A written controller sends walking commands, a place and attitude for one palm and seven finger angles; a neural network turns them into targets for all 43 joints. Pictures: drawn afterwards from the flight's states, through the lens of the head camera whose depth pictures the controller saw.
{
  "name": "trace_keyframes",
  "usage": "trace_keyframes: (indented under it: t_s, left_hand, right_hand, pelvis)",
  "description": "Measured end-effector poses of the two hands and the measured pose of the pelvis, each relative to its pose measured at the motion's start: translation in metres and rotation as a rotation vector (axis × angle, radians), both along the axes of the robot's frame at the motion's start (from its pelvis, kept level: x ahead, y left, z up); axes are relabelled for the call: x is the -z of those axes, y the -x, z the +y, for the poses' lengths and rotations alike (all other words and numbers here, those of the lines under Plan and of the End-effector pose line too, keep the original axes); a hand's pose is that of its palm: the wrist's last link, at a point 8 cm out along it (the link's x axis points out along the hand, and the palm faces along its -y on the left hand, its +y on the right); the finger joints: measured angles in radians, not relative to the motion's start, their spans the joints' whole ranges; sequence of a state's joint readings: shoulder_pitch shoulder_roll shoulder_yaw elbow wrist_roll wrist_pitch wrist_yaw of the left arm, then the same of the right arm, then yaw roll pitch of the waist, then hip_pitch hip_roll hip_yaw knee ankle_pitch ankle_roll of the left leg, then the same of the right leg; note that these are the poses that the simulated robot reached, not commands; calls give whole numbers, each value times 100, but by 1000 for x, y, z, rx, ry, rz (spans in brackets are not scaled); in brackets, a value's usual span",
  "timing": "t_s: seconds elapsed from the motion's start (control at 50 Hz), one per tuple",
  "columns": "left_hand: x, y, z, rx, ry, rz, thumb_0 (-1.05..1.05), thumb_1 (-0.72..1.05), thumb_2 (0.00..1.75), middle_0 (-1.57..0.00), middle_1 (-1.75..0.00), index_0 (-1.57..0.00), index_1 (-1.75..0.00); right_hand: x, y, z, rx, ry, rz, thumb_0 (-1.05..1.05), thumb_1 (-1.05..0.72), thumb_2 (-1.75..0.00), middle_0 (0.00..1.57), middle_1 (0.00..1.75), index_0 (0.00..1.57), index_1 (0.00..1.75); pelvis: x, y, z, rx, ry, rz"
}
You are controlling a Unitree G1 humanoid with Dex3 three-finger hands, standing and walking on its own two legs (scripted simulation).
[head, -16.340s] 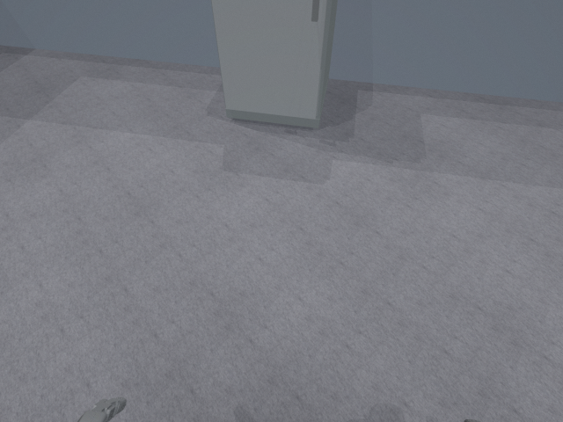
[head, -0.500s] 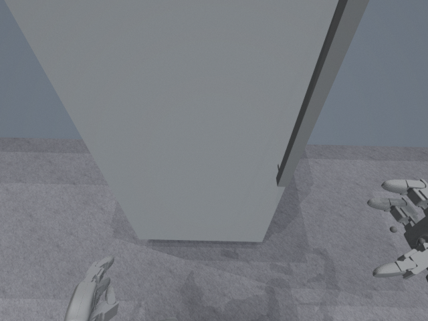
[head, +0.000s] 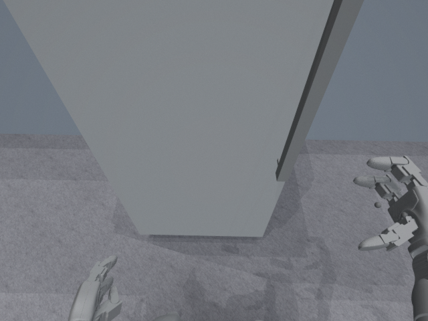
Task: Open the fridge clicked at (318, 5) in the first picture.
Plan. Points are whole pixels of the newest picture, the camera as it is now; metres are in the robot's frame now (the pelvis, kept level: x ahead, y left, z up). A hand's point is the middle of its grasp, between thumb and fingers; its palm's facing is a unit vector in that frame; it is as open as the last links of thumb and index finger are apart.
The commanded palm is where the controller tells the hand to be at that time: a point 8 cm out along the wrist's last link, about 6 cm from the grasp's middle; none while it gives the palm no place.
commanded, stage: move the hooked fingers beside the handle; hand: right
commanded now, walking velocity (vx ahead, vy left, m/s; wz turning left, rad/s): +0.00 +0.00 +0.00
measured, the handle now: (307, 94) +0.50 -0.14 +0.16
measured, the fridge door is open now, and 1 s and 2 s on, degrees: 0 0 0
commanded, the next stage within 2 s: none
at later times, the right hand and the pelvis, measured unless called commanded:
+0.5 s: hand (350, 176) +0.37 -0.23 +0.08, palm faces -0.05 +1.00 +0.00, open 14.0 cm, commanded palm +0.34 -0.28 +0.08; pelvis +0.01 +0.00 +0.00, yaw +1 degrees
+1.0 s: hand (336, 158) +0.42 -0.21 +0.07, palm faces -0.05 +1.00 +0.01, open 14.0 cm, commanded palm +0.39 -0.27 +0.07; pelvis +0.01 +0.00 +0.00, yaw +1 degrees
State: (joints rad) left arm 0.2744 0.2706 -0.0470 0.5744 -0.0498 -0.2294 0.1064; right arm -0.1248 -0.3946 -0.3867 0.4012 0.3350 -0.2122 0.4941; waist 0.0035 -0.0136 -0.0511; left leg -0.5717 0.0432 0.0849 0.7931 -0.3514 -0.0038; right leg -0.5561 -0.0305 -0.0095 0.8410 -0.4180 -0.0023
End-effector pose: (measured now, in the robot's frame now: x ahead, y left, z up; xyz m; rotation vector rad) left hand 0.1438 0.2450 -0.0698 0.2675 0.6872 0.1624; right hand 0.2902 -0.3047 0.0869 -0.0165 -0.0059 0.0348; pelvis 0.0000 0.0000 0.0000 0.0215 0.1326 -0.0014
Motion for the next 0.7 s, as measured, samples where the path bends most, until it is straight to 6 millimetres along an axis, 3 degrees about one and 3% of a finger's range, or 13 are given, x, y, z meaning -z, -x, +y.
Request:
trace_keyframes:
  t_s: [0.3, 0.5, 0.7]
  left_hand:
    - [14, 25, 10, -47, -2, 123, 1, 90, 90, -20, -30, -20, -30]
    - [17, 30, 14, -85, 9, 160, 1, 90, 90, -20, -30, -20, -30]
    - [21, 32, 16, -93, 24, 208, 1, 90, 90, -20, -30, -20, -30]
  right_hand:
    - [9, -29, 6, 16, -2, 31, -2, 50, -30, 30, 120, 30, 120]
    - [10, -64, 24, -18, -10, 45, -2, 50, -30, 30, 120, 30, 120]
    - [11, -75, 28, 14, -14, 36, -2, 50, -30, 30, 120, 30, 120]
  pelvis:
    - [0, -4, 1, -6, 3, 31]
    - [0, -10, 3, -15, 6, 51]
    - [0, -15, 5, -21, 8, 63]
